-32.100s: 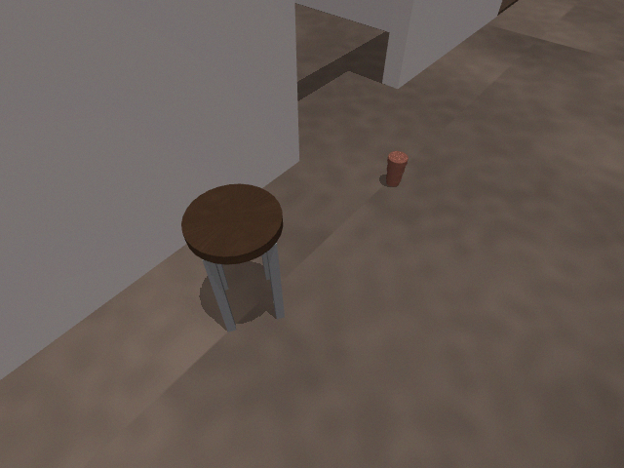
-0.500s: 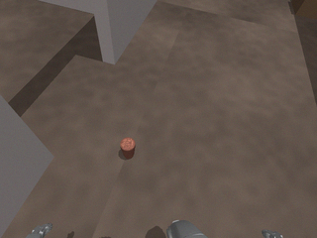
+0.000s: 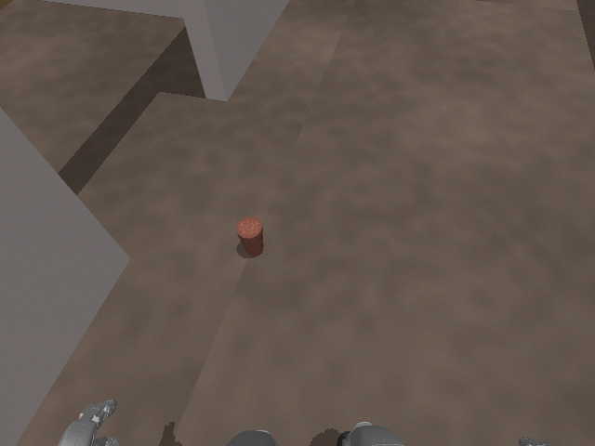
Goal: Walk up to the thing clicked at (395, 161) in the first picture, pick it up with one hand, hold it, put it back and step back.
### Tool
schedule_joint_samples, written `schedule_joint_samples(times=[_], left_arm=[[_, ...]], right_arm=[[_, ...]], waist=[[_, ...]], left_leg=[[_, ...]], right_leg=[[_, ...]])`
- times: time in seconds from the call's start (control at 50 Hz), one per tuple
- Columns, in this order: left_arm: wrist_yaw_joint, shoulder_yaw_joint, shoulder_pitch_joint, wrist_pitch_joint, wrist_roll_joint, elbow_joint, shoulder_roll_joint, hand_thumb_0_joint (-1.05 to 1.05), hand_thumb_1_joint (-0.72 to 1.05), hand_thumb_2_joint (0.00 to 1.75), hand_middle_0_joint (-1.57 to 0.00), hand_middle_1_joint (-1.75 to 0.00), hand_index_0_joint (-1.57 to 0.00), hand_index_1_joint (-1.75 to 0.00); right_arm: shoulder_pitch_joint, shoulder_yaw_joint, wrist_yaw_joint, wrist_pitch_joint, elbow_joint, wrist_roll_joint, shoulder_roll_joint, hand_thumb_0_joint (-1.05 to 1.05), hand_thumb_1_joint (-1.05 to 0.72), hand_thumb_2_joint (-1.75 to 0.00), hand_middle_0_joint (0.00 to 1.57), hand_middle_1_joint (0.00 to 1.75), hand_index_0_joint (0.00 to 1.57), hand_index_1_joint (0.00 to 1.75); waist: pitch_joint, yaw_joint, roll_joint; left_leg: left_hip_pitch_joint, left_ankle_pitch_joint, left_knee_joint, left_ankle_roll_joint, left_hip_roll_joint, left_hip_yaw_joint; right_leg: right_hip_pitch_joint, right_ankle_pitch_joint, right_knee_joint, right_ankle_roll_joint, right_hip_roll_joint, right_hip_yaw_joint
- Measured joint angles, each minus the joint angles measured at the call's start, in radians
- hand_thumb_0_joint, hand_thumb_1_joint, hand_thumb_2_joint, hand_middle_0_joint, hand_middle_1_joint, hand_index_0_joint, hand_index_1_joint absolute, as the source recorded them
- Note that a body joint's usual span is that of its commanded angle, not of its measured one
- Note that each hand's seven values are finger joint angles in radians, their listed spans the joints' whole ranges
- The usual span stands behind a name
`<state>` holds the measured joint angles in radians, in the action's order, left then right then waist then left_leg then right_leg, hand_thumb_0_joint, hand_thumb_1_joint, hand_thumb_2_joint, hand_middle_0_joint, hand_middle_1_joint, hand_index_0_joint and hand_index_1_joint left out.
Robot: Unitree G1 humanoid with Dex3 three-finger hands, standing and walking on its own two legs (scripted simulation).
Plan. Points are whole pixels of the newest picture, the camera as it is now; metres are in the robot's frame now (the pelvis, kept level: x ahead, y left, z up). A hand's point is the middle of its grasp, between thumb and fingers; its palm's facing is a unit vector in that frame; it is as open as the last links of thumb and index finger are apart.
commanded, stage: step back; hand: left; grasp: from the side
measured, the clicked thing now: (252, 238) +0.83 +0.20 -0.68
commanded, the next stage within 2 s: stand in 1.60 s
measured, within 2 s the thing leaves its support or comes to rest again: neither
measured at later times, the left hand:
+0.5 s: hand out of the picture -0.12 +0.22 -0.15, palm faces -0.04 -0.91 -0.41, open 7.4 cm
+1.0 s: hand out of the picture -0.17 +0.22 -0.14, palm faces +0.03 -0.91 -0.41, open 7.4 cm
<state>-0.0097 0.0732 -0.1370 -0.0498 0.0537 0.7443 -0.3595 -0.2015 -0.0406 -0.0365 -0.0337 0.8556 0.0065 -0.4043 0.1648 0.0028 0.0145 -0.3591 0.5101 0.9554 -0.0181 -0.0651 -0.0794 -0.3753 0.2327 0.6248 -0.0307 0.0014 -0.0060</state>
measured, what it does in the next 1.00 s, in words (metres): walks backwards: left foot, then right foot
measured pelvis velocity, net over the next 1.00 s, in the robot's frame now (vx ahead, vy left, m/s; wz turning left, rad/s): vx -0.23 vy -0.06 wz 0.03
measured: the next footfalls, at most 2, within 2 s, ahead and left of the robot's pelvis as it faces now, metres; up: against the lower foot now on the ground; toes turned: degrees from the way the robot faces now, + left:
left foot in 0.06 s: -0.01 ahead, +0.11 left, +0.00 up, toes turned +0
right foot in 0.42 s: -0.14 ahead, -0.16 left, +0.00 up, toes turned +2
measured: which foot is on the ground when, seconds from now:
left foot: up 0.00-0.04, down 0.06-0.46, up 0.48-0.74, down 0.76-1.00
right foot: down 0.00-0.10, up 0.12-0.40, down 0.42-1.00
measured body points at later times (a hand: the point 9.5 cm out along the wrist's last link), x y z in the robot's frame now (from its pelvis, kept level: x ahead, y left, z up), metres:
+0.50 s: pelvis -0.18 -0.05 -0.01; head -0.14 -0.07 +0.44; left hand -0.12 +0.26 -0.12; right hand -0.04 -0.37 -0.12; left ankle -0.07 +0.10 -0.71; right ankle -0.20 -0.18 -0.73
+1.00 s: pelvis -0.23 -0.06 +0.00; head -0.22 -0.07 +0.45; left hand -0.18 +0.27 -0.11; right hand -0.17 -0.37 -0.13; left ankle -0.24 +0.08 -0.73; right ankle -0.18 -0.16 -0.73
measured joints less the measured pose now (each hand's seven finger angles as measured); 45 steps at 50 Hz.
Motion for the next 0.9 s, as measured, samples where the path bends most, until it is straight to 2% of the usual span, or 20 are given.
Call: schedule_joint_samples(times=[0.06, 0.1, 0.12, 0.16, 0.2, 0.26, 0.34, 0.4, 0.42, 0.46, 0.48, 0.52, 0.56, 0.6, 0.66, 0.74, 0.78, 0.8, 0.86, 0.9], left_arm=[[-0.004, -0.002, 0.037, -0.004, -0.010, -0.030, -0.019, 0.00, 0.90, 0.90, -0.21, -0.30, -0.20, -0.30], [-0.003, 0.003, 0.057, -0.016, -0.018, -0.027, -0.042, 0.00, 0.90, 0.90, -0.21, -0.30, -0.20, -0.30], [-0.003, 0.003, 0.053, -0.022, -0.022, -0.018, -0.042, 0.00, 0.91, 0.90, -0.21, -0.30, -0.20, -0.30], [-0.003, -0.001, 0.040, -0.036, -0.021, 0.010, -0.026, 0.00, 0.91, 0.90, -0.21, -0.30, -0.20, -0.30], [0.004, -0.005, 0.022, -0.042, -0.026, 0.031, -0.019, 0.00, 0.91, 0.90, -0.21, -0.30, -0.20, -0.30], [0.013, 0.001, -0.016, -0.036, -0.032, 0.043, -0.024, 0.00, 0.91, 0.90, -0.21, -0.30, -0.20, -0.30], [0.013, 0.008, -0.047, -0.024, -0.029, 0.064, -0.044, 0.00, 0.91, 0.90, -0.21, -0.30, -0.20, -0.30], [0.009, 0.002, -0.063, -0.005, -0.031, 0.092, -0.051, 0.00, 0.91, 0.90, -0.21, -0.30, -0.20, -0.30], [0.007, 0.001, -0.067, 0.005, -0.031, 0.107, -0.048, 0.00, 0.91, 0.90, -0.21, -0.30, -0.20, -0.30], [0.007, -0.006, -0.057, 0.015, -0.021, 0.147, -0.008, 0.00, 0.91, 0.90, -0.21, -0.30, -0.20, -0.30], [0.012, -0.012, -0.069, 0.017, -0.016, 0.153, 0.001, 0.00, 0.91, 0.90, -0.21, -0.30, -0.20, -0.30], [0.016, -0.019, -0.103, 0.018, -0.008, 0.157, 0.001, 0.00, 0.91, 0.90, -0.21, -0.30, -0.20, -0.30], [0.011, -0.020, -0.124, 0.017, -0.004, 0.168, 0.003, 0.00, 0.91, 0.90, -0.21, -0.30, -0.20, -0.30], [0.007, -0.017, -0.124, 0.023, -0.004, 0.176, 0.007, 0.00, 0.90, 0.90, -0.21, -0.30, -0.21, -0.30], [0.006, -0.011, -0.114, 0.045, 0.000, 0.163, 0.001, 0.01, 0.90, 0.90, -0.21, -0.30, -0.21, -0.30], [0.010, -0.001, -0.086, 0.058, 0.002, 0.145, -0.021, 0.00, 0.90, 0.90, -0.21, -0.30, -0.21, -0.30], [0.010, 0.002, -0.070, 0.051, -0.002, 0.146, -0.042, 0.00, 0.90, 0.90, -0.21, -0.30, -0.21, -0.30], [0.007, 0.003, -0.072, 0.047, -0.006, 0.149, -0.051, 0.00, 0.90, 0.90, -0.21, -0.30, -0.20, -0.30], [0.011, -0.004, -0.094, 0.038, -0.016, 0.188, -0.046, 0.00, 0.91, 0.90, -0.21, -0.30, -0.20, -0.30], [0.022, -0.008, -0.101, 0.042, -0.021, 0.206, -0.049, 0.00, 0.91, 0.90, -0.21, -0.30, -0.20, -0.30]], right_arm=[[-0.014, 0.002, 0.009, 0.008, 0.006, 0.011, 0.016, 0.00, -0.90, -0.90, 0.20, 0.30, 0.20, 0.30], [0.000, 0.003, 0.014, 0.008, 0.022, 0.023, 0.052, 0.00, -0.90, -0.90, 0.20, 0.30, 0.20, 0.30], [-0.002, 0.007, 0.021, 0.006, 0.021, 0.030, 0.059, 0.00, -0.90, -0.90, 0.20, 0.30, 0.20, 0.30], [-0.008, 0.012, 0.030, 0.006, 0.015, 0.037, 0.054, 0.00, -0.90, -0.90, 0.20, 0.30, 0.20, 0.30], [-0.009, 0.012, 0.026, 0.006, 0.014, 0.043, 0.051, 0.00, -0.90, -0.90, 0.21, 0.30, 0.20, 0.30], [0.007, 0.011, 0.021, 0.006, 0.002, 0.041, 0.046, 0.00, -0.90, -0.90, 0.21, 0.30, 0.21, 0.30], [0.055, 0.004, 0.022, 0.009, -0.036, 0.036, 0.032, 0.00, -0.90, -0.90, 0.21, 0.30, 0.21, 0.30], [0.100, 0.002, 0.026, 0.004, -0.061, 0.032, 0.010, 0.00, -0.90, -0.90, 0.21, 0.30, 0.20, 0.30], [0.115, 0.002, 0.029, -0.001, -0.064, 0.029, -0.001, 0.00, -0.90, -0.90, 0.21, 0.30, 0.20, 0.30], [0.136, -0.010, 0.028, -0.015, -0.052, 0.022, -0.031, 0.00, -0.90, -0.90, 0.20, 0.30, 0.20, 0.30], [0.126, -0.014, 0.025, -0.023, -0.042, 0.018, -0.031, 0.00, -0.90, -0.90, 0.20, 0.30, 0.20, 0.30], [0.099, -0.016, 0.023, -0.038, -0.017, 0.013, -0.013, 0.00, -0.90, -0.90, 0.20, 0.30, 0.20, 0.30], [0.073, -0.012, 0.029, -0.040, 0.001, 0.006, -0.009, 0.00, -0.90, -0.90, 0.20, 0.30, 0.20, 0.30], [0.043, -0.011, 0.031, -0.030, 0.014, 0.004, -0.013, 0.00, -0.90, -0.90, 0.20, 0.30, 0.20, 0.30], [0.003, -0.011, 0.035, -0.022, 0.044, 0.011, -0.019, 0.00, -0.90, -0.90, 0.20, 0.30, 0.20, 0.30], [-0.045, -0.012, 0.051, -0.013, 0.097, 0.025, -0.007, 0.00, -0.90, -0.90, 0.20, 0.30, 0.20, 0.30], [-0.052, -0.016, 0.056, 0.001, 0.122, 0.031, 0.016, 0.00, -0.90, -0.90, 0.20, 0.30, 0.20, 0.30], [-0.052, -0.018, 0.057, 0.008, 0.130, 0.038, 0.032, 0.00, -0.90, -0.90, 0.20, 0.30, 0.20, 0.30], [-0.075, -0.014, 0.067, 0.026, 0.127, 0.040, 0.045, 0.01, -0.90, -0.90, 0.20, 0.30, 0.20, 0.30], [-0.080, -0.011, 0.068, 0.031, 0.127, 0.043, 0.049, 0.01, -0.90, -0.90, 0.20, 0.30, 0.20, 0.30]], waist=[[0.021, -0.012, -0.023], [0.054, 0.004, -0.104], [0.051, 0.010, -0.118], [0.035, -0.012, -0.086], [0.015, -0.020, -0.062], [-0.014, -0.002, -0.056], [-0.011, 0.018, -0.059], [0.001, 0.034, -0.046], [0.005, 0.038, -0.031], [0.032, 0.014, 0.066], [0.016, 0.013, 0.077], [-0.029, 0.046, 0.039], [-0.057, 0.053, 0.016], [-0.074, 0.038, 0.020], [-0.082, 0.031, 0.039], [-0.087, 0.019, 0.038], [-0.074, 0.019, -0.006], [-0.067, 0.028, -0.040], [-0.102, 0.005, -0.037], [-0.112, -0.008, -0.032]], left_leg=[[0.099, -0.104, -0.264, 0.016, 0.030, 0.049], [0.123, -0.150, -0.307, 0.035, -0.009, 0.086], [0.117, -0.157, -0.303, 0.038, -0.008, 0.095], [0.095, -0.169, -0.289, 0.044, 0.026, 0.069], [0.086, -0.202, -0.315, 0.042, 0.057, 0.051], [0.060, -0.254, -0.360, 0.032, 0.089, 0.059], [0.002, -0.300, -0.360, 0.024, 0.113, 0.073], [-0.054, -0.313, -0.313, 0.006, 0.137, 0.091], [-0.076, -0.310, -0.284, -0.001, 0.150, 0.091], [-0.101, -0.285, -0.233, 0.025, 0.184, 0.017], [-0.118, -0.200, -0.195, 0.029, 0.157, -0.019], [-0.142, -0.065, -0.057, 0.020, 0.072, -0.038], [-0.144, -0.052, 0.071, 0.018, 0.010, -0.055], [-0.131, -0.079, 0.127, 0.013, -0.015, -0.065], [-0.065, -0.089, 0.068, 0.001, 0.001, -0.057], [0.066, -0.018, -0.204, 0.001, 0.050, 0.005], [0.132, -0.151, -0.354, 0.011, 0.033, 0.035], [0.153, -0.185, -0.378, 0.011, 0.013, 0.056], [0.160, -0.181, -0.386, 0.036, 0.027, 0.052], [0.172, -0.187, -0.403, 0.040, 0.044, 0.043]], right_leg=[[-0.051, -0.003, 0.057, 0.004, -0.011, 0.036], [-0.072, -0.001, 0.102, 0.005, -0.044, -0.004], [-0.086, 0.078, 0.139, 0.005, -0.027, -0.030], [-0.115, 0.244, 0.306, 0.013, 0.043, -0.060], [-0.130, 0.280, 0.479, 0.017, 0.097, -0.098], [-0.112, 0.255, 0.601, 0.026, 0.118, -0.138], [0.001, 0.264, 0.452, 0.057, 0.068, -0.133], [0.116, 0.232, 0.164, 0.053, 0.013, -0.085], [0.155, 0.202, 0.063, 0.049, 0.009, -0.069], [0.181, 0.173, 0.033, 0.034, 0.064, -0.015], [0.168, 0.168, 0.045, 0.028, 0.063, -0.006], [0.130, 0.162, 0.070, 0.016, 0.028, -0.041], [0.118, 0.136, 0.049, 0.015, -0.003, -0.061], [0.108, 0.110, 0.023, 0.018, -0.019, -0.047], [0.084, 0.087, 0.013, 0.018, -0.020, -0.022], [0.061, 0.091, 0.035, 0.014, -0.035, 0.031], [0.049, 0.103, 0.073, 0.025, -0.069, 0.026], [0.043, 0.133, 0.101, 0.016, -0.082, -0.002], [0.008, 0.247, 0.201, 0.014, -0.042, -0.004], [0.005, 0.254, 0.206, 0.011, -0.025, 0.007]])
